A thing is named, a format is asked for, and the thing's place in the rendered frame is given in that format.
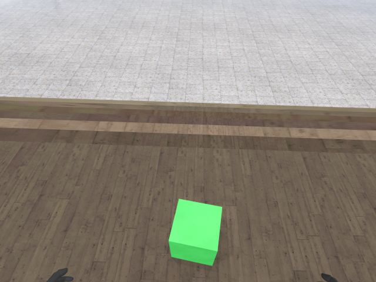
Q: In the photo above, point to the robot left hand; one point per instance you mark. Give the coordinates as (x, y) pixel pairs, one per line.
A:
(57, 276)

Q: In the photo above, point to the carton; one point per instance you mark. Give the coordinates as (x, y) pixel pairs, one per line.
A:
(195, 232)

